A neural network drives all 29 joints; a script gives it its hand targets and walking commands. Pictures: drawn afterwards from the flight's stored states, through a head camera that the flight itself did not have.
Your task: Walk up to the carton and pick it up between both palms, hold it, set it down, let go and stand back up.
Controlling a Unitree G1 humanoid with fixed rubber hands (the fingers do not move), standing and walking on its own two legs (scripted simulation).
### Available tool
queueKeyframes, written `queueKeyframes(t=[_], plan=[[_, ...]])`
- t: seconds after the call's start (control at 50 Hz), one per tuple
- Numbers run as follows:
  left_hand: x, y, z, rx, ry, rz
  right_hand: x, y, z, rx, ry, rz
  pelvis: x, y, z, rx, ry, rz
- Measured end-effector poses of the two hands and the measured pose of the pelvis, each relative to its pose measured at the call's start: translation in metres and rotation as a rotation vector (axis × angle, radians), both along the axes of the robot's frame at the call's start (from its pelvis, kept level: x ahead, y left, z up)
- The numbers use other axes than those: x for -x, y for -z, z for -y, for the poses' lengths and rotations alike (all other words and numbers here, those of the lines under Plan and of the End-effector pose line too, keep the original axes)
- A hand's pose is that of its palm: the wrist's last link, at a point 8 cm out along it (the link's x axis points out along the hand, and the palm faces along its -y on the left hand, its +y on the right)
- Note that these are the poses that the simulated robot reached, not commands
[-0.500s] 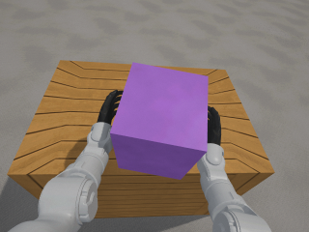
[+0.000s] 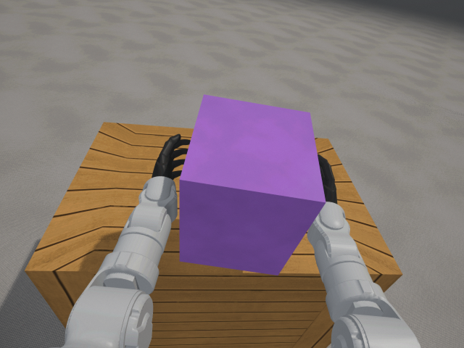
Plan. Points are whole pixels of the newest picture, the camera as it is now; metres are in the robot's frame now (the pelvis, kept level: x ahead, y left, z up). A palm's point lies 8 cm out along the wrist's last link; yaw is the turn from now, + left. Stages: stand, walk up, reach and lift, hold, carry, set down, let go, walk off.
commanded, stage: reach and lift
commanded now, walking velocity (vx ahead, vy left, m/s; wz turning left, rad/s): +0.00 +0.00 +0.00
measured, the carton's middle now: (242, 189) +0.41 -0.02 +0.10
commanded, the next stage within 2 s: hold in 1.96 s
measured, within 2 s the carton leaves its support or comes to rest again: neither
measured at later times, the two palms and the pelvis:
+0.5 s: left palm (157, 183) +0.37 +0.13 +0.14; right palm (330, 185) +0.37 -0.15 +0.17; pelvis -0.02 +0.00 +0.00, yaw +0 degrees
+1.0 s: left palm (166, 160) +0.39 +0.12 +0.18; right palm (340, 165) +0.39 -0.17 +0.20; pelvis -0.01 -0.01 +0.00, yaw +0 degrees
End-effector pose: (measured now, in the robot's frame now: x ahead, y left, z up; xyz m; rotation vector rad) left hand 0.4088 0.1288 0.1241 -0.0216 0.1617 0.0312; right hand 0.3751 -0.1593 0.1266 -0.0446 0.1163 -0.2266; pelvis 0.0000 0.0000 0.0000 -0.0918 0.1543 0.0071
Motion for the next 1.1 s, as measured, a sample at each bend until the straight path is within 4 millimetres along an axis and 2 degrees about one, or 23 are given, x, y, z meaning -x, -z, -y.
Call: queueKeyframes(t=[0.16, 0.3, 0.38, 0.5, 0.54, 0.64, 0.7, 0.82, 0.98, 1.1], plan=[[0.021, -0.001, -0.003, -0.028, -0.021, -0.083, 0.013, -0.005, -0.002, -0.009, -0.027, -0.083, 0.013, 0.000, -0.002, 0.002, -0.003, 0.038], [0.029, -0.030, -0.011, -0.022, -0.058, -0.015, 0.010, -0.039, -0.009, -0.015, -0.065, -0.014, 0.019, 0.001, -0.004, 0.004, -0.004, 0.053], [0.034, -0.034, -0.012, -0.068, -0.070, -0.024, 0.007, -0.051, -0.011, -0.007, -0.090, -0.025, 0.021, 0.000, -0.003, 0.003, -0.006, 0.071], [0.038, -0.020, -0.006, -0.093, -0.064, -0.111, 0.007, -0.042, -0.005, -0.014, -0.094, -0.112, 0.022, -0.001, 0.002, -0.003, -0.007, 0.090], [0.037, -0.025, -0.004, -0.068, -0.074, -0.107, 0.006, -0.043, -0.002, -0.020, -0.096, -0.106, 0.021, -0.001, 0.004, -0.005, -0.007, 0.089], [0.034, -0.043, 0.000, -0.062, -0.088, -0.051, 0.001, -0.059, 0.002, -0.031, -0.104, -0.047, 0.018, -0.002, 0.008, -0.011, -0.007, 0.084], [0.031, -0.040, 0.003, -0.102, -0.079, -0.062, -0.002, -0.059, 0.005, -0.033, -0.102, -0.057, 0.016, -0.002, 0.010, -0.014, -0.006, 0.082], [0.026, -0.027, 0.010, -0.113, -0.068, -0.123, -0.007, -0.045, 0.011, -0.048, -0.093, -0.118, 0.013, -0.003, 0.014, -0.018, -0.006, 0.078], [0.021, -0.056, 0.008, -0.089, -0.090, -0.021, -0.014, -0.070, 0.009, -0.061, -0.101, -0.012, 0.010, -0.003, 0.015, -0.019, -0.006, 0.074], [0.023, -0.044, 0.008, -0.126, -0.072, -0.091, -0.011, -0.059, 0.009, -0.062, -0.092, -0.081, 0.011, -0.003, 0.014, -0.019, -0.007, 0.086]])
